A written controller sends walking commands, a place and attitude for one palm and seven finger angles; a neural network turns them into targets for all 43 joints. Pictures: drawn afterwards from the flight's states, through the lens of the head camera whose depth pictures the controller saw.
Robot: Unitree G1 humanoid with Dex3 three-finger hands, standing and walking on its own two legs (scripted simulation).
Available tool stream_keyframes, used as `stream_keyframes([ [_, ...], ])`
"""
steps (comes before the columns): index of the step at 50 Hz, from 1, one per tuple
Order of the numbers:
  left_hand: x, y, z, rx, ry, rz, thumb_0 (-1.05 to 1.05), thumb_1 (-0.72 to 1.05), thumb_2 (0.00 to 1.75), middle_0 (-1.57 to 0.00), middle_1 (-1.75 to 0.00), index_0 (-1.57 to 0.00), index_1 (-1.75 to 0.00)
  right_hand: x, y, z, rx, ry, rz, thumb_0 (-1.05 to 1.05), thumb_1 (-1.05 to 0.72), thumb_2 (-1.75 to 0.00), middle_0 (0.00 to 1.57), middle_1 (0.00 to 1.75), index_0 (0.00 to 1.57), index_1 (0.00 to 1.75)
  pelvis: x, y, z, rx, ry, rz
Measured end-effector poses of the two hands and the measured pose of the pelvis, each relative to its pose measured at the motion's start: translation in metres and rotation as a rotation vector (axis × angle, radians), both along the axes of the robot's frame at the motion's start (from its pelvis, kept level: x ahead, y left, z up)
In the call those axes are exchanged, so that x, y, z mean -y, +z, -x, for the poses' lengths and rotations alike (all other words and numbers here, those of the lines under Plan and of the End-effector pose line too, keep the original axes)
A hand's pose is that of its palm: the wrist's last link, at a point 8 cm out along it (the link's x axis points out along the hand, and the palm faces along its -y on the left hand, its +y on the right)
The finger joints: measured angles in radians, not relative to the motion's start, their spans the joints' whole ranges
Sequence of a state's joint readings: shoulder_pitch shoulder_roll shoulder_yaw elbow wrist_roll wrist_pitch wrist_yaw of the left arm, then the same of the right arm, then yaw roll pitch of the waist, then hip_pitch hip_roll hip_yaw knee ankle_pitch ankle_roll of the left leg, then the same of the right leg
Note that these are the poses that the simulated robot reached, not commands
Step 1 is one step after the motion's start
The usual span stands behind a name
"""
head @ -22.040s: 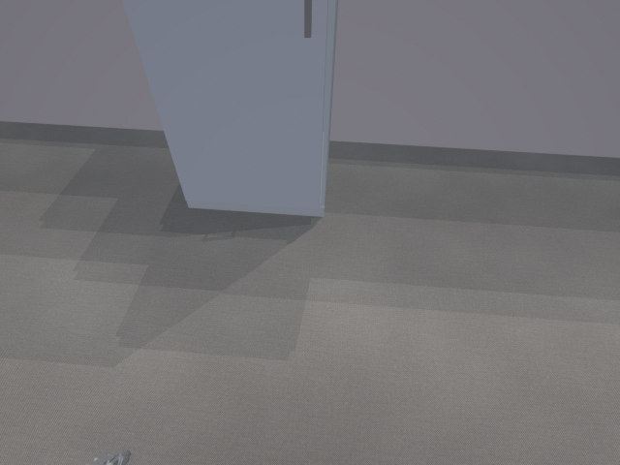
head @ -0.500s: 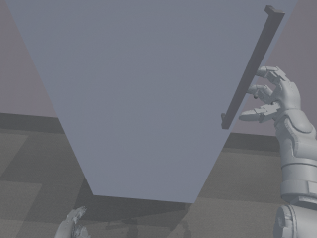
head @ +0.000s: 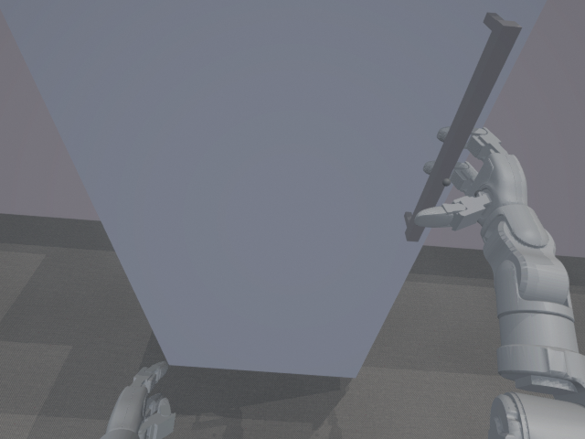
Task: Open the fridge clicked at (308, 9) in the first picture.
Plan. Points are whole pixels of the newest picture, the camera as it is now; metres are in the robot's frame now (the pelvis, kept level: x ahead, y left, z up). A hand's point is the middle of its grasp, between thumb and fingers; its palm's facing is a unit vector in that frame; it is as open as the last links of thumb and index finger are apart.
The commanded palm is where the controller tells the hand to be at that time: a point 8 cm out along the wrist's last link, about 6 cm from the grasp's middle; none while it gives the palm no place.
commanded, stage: slide the fingers in behind the handle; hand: right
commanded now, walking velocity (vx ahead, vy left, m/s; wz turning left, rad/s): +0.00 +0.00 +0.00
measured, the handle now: (444, 148) +0.44 -0.17 +0.21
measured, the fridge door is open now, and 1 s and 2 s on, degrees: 0 0 0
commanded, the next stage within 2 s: grip the handle and tug to test in 1.00 s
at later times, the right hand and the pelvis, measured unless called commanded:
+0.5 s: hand (435, 183) +0.39 -0.15 +0.20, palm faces +0.03 +1.00 +0.01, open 14.0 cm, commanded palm +0.36 -0.20 +0.20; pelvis +0.00 +0.00 +0.00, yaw +0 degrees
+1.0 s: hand (439, 182) +0.39 -0.15 +0.20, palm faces +0.04 +1.00 +0.01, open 14.0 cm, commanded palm +0.35 -0.20 +0.20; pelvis +0.00 +0.00 +0.00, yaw +1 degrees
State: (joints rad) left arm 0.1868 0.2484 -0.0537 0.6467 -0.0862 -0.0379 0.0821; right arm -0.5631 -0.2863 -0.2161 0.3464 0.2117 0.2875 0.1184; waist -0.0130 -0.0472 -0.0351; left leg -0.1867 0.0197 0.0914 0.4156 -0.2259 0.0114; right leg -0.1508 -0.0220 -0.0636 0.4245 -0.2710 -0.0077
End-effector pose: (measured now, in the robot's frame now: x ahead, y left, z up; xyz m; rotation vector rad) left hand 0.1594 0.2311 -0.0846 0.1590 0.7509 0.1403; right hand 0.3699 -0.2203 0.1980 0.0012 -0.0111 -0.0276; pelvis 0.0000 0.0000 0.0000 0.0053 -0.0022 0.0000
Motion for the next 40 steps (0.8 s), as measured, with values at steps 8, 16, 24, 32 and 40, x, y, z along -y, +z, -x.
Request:
stream_keyframes([
  [8,-0.001,-0.003,0.005,-0.025,0.01,0.007,0.02,0.9,0.9,-0.2,-0.3,-0.21,-0.3,-0.002,0.0,-0.003,0.002,-0.013,0.001,-0.01,0.5,-0.3,0.32,1.22,0.31,1.21,-0.001,0.0,-0.002,-0.001,0.005,0.0],
  [16,-0.004,-0.005,0.01,-0.035,0.018,0.007,0.02,0.9,0.9,-0.2,-0.3,-0.21,-0.3,-0.007,0.002,0.001,0.018,-0.006,0.001,-0.01,0.5,-0.3,0.31,1.21,0.31,1.21,-0.001,0.0,-0.003,0.003,0.007,0.0],
  [24,-0.003,-0.002,0.006,-0.021,0.014,0.006,0.02,0.9,0.9,-0.2,-0.3,-0.21,-0.3,-0.016,0.0,0.004,0.002,-0.001,-0.01,-0.01,0.5,-0.3,0.31,1.2,0.3,1.2,-0.002,0.0,0.0,0.01,0.007,0.001],
  [32,-0.002,0.002,0.006,-0.006,0.01,0.003,0.02,0.9,0.9,-0.2,-0.3,-0.21,-0.3,-0.01,0.001,0.005,0.009,-0.021,-0.009,-0.01,0.5,-0.3,0.3,1.2,0.3,1.2,-0.003,0.001,0.003,0.013,0.008,0.0],
  [40,-0.001,-0.001,0.011,-0.019,0.01,0.001,0.02,0.9,0.9,-0.2,-0.3,-0.21,-0.3,-0.013,0.003,0.005,0.008,-0.004,-0.003,-0.01,0.5,-0.3,0.3,1.2,0.3,1.2,-0.001,0.001,0.005,0.013,0.004,0.0],
])
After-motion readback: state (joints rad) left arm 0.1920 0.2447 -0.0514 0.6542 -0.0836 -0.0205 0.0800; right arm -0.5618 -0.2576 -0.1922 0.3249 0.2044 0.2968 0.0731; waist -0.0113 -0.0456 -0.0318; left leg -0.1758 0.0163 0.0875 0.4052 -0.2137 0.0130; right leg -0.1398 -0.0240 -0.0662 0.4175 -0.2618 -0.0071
